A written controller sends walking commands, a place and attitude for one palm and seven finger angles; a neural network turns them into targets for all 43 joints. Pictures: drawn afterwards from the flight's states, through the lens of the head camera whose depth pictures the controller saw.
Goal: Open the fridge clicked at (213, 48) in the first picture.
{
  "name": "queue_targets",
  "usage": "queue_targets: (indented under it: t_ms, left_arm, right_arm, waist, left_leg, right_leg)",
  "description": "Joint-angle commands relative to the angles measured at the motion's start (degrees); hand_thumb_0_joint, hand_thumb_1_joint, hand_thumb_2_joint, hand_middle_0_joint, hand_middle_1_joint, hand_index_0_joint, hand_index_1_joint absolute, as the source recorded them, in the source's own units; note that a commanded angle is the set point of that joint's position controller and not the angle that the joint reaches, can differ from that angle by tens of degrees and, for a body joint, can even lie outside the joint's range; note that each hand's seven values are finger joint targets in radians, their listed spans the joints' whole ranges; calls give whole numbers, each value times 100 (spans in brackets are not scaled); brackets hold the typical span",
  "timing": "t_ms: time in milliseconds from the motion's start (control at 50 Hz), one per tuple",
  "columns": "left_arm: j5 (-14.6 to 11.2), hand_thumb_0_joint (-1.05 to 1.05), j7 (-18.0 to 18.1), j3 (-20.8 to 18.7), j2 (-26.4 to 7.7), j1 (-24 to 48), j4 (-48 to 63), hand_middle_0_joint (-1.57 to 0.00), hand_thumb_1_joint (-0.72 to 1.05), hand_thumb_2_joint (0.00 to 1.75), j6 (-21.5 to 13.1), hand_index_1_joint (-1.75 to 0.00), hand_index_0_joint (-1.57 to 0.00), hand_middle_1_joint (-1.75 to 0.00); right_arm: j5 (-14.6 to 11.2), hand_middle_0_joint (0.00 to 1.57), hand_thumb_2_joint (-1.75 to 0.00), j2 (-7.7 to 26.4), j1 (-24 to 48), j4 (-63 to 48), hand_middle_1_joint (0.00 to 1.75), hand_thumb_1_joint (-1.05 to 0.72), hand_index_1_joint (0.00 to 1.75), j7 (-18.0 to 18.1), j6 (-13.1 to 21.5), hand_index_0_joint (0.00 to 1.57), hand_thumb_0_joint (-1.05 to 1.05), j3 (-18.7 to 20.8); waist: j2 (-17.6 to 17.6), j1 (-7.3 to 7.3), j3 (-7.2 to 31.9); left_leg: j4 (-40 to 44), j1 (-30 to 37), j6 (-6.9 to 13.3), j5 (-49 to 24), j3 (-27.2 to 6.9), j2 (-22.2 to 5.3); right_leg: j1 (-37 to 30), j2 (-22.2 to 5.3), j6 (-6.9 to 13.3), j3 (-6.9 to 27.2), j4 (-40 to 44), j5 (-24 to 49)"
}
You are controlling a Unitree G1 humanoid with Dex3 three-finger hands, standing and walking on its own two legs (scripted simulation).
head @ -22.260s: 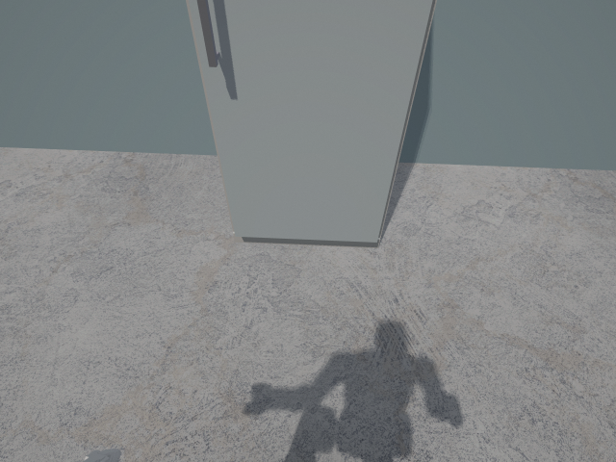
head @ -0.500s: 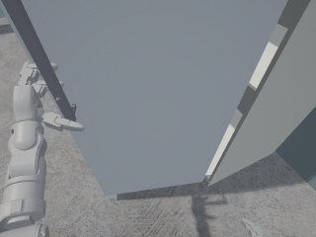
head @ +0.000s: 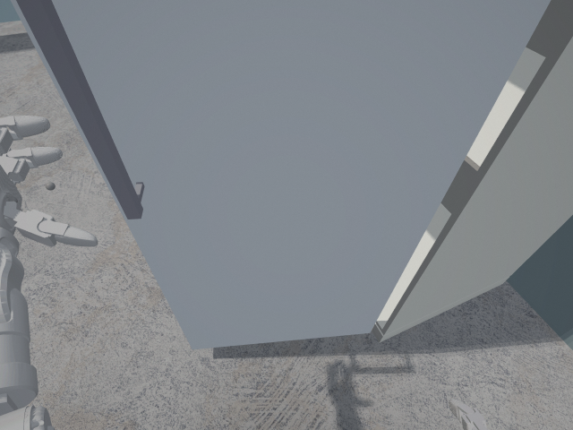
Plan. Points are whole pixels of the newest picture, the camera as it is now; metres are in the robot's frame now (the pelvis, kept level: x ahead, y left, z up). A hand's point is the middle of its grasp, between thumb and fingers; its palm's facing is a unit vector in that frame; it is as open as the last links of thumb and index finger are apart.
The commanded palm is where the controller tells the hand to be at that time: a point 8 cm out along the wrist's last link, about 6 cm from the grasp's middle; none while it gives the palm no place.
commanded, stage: slip the hand off the handle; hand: left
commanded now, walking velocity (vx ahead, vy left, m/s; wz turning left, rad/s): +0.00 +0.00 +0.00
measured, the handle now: (93, 103) +0.41 +0.27 +0.24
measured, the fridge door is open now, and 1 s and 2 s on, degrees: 72 72 72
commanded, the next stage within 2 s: draw the hand back to the body in 0.78 s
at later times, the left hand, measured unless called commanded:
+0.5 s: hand (29, 230) +0.28 +0.32 +0.16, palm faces +0.37 -0.91 -0.18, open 14.7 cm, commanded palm +0.23 +0.35 +0.17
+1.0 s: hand (10, 277) +0.22 +0.30 +0.17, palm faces +0.37 -0.93 +0.01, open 14.7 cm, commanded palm +0.18 +0.33 +0.17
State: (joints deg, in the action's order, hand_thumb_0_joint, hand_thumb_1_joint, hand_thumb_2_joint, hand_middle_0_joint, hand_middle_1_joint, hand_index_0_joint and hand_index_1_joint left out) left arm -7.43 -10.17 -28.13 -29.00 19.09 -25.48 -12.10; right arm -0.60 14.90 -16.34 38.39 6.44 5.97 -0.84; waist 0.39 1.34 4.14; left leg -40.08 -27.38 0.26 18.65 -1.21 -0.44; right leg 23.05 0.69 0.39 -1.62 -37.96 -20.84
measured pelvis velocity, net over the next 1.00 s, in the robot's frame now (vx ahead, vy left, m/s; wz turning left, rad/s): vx -0.01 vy -0.01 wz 0.04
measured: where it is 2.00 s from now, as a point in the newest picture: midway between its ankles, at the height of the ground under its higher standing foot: outside the picture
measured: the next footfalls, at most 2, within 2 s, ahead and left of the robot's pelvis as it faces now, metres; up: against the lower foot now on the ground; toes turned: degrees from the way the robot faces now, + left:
none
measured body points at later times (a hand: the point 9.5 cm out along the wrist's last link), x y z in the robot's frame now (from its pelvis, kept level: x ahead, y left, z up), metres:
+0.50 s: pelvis -0.01 +0.01 +0.00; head -0.01 +0.01 +0.45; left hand +0.26 +0.36 +0.17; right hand +0.14 -0.23 -0.09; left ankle +0.02 +0.12 -0.72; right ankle -0.02 -0.12 -0.72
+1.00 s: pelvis -0.01 -0.01 +0.01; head -0.03 -0.02 +0.46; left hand +0.19 +0.34 +0.17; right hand +0.18 -0.22 -0.07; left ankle +0.02 +0.12 -0.72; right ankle -0.02 -0.12 -0.72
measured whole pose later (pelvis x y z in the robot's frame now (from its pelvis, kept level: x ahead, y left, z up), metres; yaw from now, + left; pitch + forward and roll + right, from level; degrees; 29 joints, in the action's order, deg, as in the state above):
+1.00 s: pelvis -0.01 -0.01 +0.01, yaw +2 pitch +0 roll -1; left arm -21.2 -11.4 -26.6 -19.9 -3.1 0.7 0.5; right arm -2.6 13.7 -12.6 39.5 9.3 13.1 -4.1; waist 2.0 5.5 3.8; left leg -37.0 -20.3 -0.4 16.6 -3.2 0.1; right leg 15.4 0.3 0.8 -3.5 -35.2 -19.7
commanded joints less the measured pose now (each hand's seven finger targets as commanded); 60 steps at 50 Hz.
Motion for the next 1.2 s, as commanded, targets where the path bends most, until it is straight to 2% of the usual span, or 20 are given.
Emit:
queue_targets:
  t_ms: [0, 60, 120, 180, 220, 260, 320, 380, 440, 600, 620, 760, 880, 900, 920, 960, 1000, 1040, 1120, 1180]
  left_arm:
    - [-142, 0, -148, -566, -1996, 1982, 995, -25, -55, 20, -428, -115, -25, -115]
    - [-180, 0, -246, -709, -2211, 2018, 640, -25, -55, 20, -447, -115, -25, -115]
    - [-304, 0, -368, -586, -1925, 1492, 871, -25, -55, 20, -518, -115, -25, -115]
    - [-373, 0, -364, -524, -1780, 1375, 1331, -25, -55, 20, -549, -115, -25, -115]
    - [-459, 0, -297, -771, -1902, 869, 1492, -25, -55, 20, -532, -115, -25, -115]
    - [-493, 0, -231, -581, -1607, 807, 1810, -25, -55, 20, -478, -115, -25, -115]
    - [-477, 0, -57, -725, -1686, 576, 2284, -25, -55, 20, -427, -115, -25, -115]
    - [-431, 0, 70, -464, -1307, 252, 2610, -25, -55, 20, -363, -115, -25, -115]
    - [-424, 0, 149, -484, -1335, 235, 2864, -25, -55, 20, -337, -115, -25, -115]
    - [-495, 0, 144, -3, -669, -495, 3533, -25, -55, 20, -140, -115, -25, -115]
    - [-507, 0, 181, -92, -740, -587, 3568, -25, -55, 20, -136, -115, -25, -115]
    - [-556, 0, 254, -222, -624, -1509, 4097, -25, -55, 20, -48, -115, -25, -115]
    - [-571, 0, 243, -174, -645, -1079, 4027, -25, -55, 20, -109, -115, -25, -115]
    - [-1674, 0, -48, -284, -188, -939, 3363, -25, -55, 20, 669, -115, -25, -115]
    - [-1763, 0, -210, -230, -295, -556, 3738, -25, -55, 20, 1006, -115, -25, -115]
    - [-1668, 0, -344, -234, -627, -464, 3874, -25, -55, 20, 1779, -115, -25, -115]
    - [-1278, 0, -220, -176, -787, -442, 4315, -25, -55, 20, 2148, -115, -25, -115]
    - [-1192, 0, -64, -270, -693, -940, 4372, -25, -55, 20, 2199, -115, -25, -115]
    - [-1465, 0, -28, -862, -816, -1465, 4001, -25, -55, 20, 2047, -115, -25, -115]
    - [-1454, 0, -86, -693, -587, -1599, 4200, -25, -55, 20, 2091, -115, -25, -115]
  right_arm:
    - [-33, 20, -90, 844, 58, -740, 30, -90, 30, 64, 284, 20, 0, 279]
    - [-49, 20, -90, 871, -4, -755, 30, -90, 30, 76, 279, 20, 0, 264]
    - [-51, 20, -90, 857, 3, -923, 30, -90, 30, 31, 300, 20, 0, 289]
    - [-72, 20, -90, 841, 74, -1001, 30, -90, 30, -7, 318, 20, 0, 299]
    - [-72, 20, -90, 858, 99, -1049, 30, -90, 30, -9, 338, 20, 0, 296]
    - [-84, 20, -90, 796, 235, -1089, 30, -90, 30, -19, 372, 20, 0, 254]
    - [-64, 20, -90, 789, 320, -1097, 30, -90, 30, 14, 449, 20, 0, 255]
    - [-50, 20, -90, 734, 460, -1102, 30, -90, 30, 16, 535, 20, 0, 213]
    - [-32, 20, -90, 732, 536, -1039, 30, -90, 30, 68, 609, 20, 0, 181]
    - [-33, 20, -90, 635, 769, -1054, 30, -90, 30, 86, 796, 20, 0, 99]
    - [-19, 20, -90, 660, 739, -1028, 30, -90, 30, 90, 809, 20, 0, 101]
    - [-3, 20, -90, 565, 902, -1043, 30, -90, 30, 67, 865, 20, 0, 57]
    - [0, 20, -90, 577, 924, -889, 30, -90, 30, 181, 950, 20, 0, 43]
    - [-252, 20, -90, 603, 1159, -854, 30, -90, 30, 276, 1031, 20, 0, -8]
    - [-303, 20, -90, 618, 1310, -915, 30, -90, 30, 368, 1130, 20, 0, -58]
    - [-328, 20, -90, 622, 1317, -953, 30, -90, 30, 480, 1246, 20, 0, -117]
    - [-297, 20, -90, 562, 1279, -1011, 30, -90, 30, 426, 1287, 20, 0, -133]
    - [-254, 20, -90, 528, 1253, -1022, 30, -90, 30, 321, 1291, 20, 0, -135]
    - [-239, 20, -90, 583, 1185, -958, 30, -90, 30, 217, 1245, 20, 0, -45]
    - [-269, 20, -90, 541, 1195, -1053, 30, -90, 30, 152, 1228, 20, 0, -38]
  waist:
    - [490, -31, 1493]
    - [488, -22, 1375]
    - [534, 90, 1576]
    - [613, 77, 1505]
    - [467, 188, 1515]
    - [588, 158, 1360]
    - [585, 196, 1319]
    - [613, 172, 1153]
    - [612, 168, 1092]
    - [614, 203, 884]
    - [438, 213, 915]
    - [474, 353, 784]
    - [429, 217, 569]
    - [418, 247, 783]
    - [371, 267, 765]
    - [577, 342, 908]
    - [708, 355, 751]
    - [501, 377, 555]
    - [-63, 442, 472]
    - [301, 445, 557]
  left_leg:
    - [399, 982, 127, -1522, 15, 118]
    - [391, 769, 138, -1320, 25, 119]
    - [361, 846, 149, -1427, 35, 128]
    - [392, 917, 131, -1340, -35, 101]
    - [409, 840, 136, -1314, -32, 109]
    - [486, 856, 117, -1146, -61, 101]
    - [516, 868, 118, -1042, -77, 94]
    - [619, 937, 95, -826, -129, 79]
    - [661, 947, 89, -742, -153, 78]
    - [770, 1154, 41, -761, -190, 78]
    - [759, 1133, 40, -802, -187, 83]
    - [781, 1095, 31, -1033, -92, 131]
    - [787, 1067, 61, -656, -99, 146]
    - [995, 1108, 38, -299, -159, 139]
    - [1019, 1221, 79, -322, -160, 145]
    - [1128, 1385, 134, -572, -164, 155]
    - [1208, 1514, 160, -852, -194, 149]
    - [1203, 1500, 152, -1110, -165, 127]
    - [1145, 1341, 122, -1042, -96, 127]
    - [1168, 1426, 118, -1130, -14, 147]
  right_leg:
    - [-116, 117, 82, 34, 437, 1605]
    - [-71, 116, 75, 59, 442, 1451]
    - [-201, 133, 99, 35, 393, 1516]
    - [-42, 170, 101, 0, 371, 1350]
    - [-183, 174, 111, -8, 363, 1320]
    - [-61, 170, 104, -30, 374, 1145]
    - [-106, 173, 114, -35, 398, 1008]
    - [16, 170, 103, -76, 439, 780]
    - [-44, 155, 117, -57, 487, 728]
    - [-92, 127, 116, -123, 557, 791]
    - [-179, 136, 116, -134, 572, 824]
    - [-424, 91, 111, -111, 621, 1115]
    - [-238, 68, 82, -46, 740, 750]
    - [-708, -17, 98, 18, 1020, 635]
    - [-825, -35, 60, 43, 1119, 653]
    - [-930, -75, 44, 54, 1156, 836]
    - [-878, -53, 53, -43, 1153, 993]
    - [-901, -39, 55, -69, 1155, 1263]
    - [-985, -39, -18, 21, 1244, 1282]
    - [-982, -67, -24, 13, 1174, 1437]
